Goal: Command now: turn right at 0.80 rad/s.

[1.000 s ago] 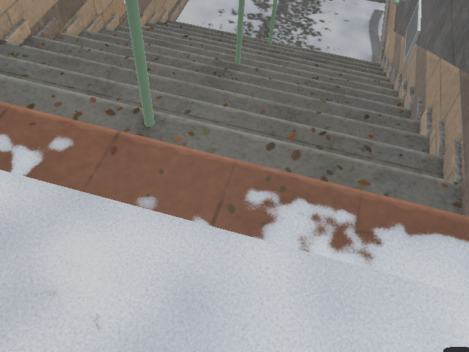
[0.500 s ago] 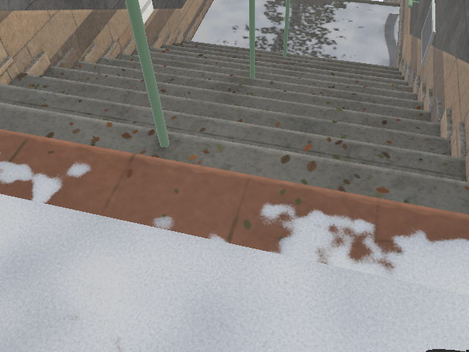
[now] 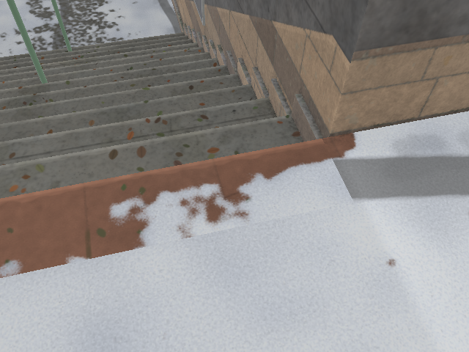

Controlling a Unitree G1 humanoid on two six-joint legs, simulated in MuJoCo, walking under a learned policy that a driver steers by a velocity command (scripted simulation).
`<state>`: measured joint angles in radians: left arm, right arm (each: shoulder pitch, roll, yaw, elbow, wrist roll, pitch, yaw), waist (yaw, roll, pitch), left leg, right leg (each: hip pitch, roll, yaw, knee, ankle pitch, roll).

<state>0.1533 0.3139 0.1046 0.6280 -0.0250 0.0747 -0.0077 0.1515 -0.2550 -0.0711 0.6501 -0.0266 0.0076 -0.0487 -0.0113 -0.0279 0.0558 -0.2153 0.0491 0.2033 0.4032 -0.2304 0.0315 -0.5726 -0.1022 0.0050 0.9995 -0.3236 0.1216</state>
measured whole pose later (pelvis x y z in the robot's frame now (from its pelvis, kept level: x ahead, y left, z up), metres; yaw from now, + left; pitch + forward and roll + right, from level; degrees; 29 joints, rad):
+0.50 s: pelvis +0.10 -0.06 +0.00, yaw -1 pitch +2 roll +0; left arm 0.38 0.26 0.05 0.76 0.04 -0.08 0.00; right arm 0.26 -0.31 -0.10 0.77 -0.04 0.02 0.08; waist 0.01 0.03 -0.06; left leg -0.79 0.04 -0.06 1.12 -0.06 -0.03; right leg 0.00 -0.02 -0.15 0.23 -0.28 -0.01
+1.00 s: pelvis +0.46 +0.09 -0.01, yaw +25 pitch +2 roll +0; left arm 0.10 0.26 0.00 0.64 0.07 -0.05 -0.03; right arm 0.44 -0.30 -0.07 0.80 0.00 -0.04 0.01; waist -0.04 -0.03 0.02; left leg -0.10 -0.19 -0.10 0.41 -0.32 0.16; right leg -0.72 -0.16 0.06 1.07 -0.23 0.06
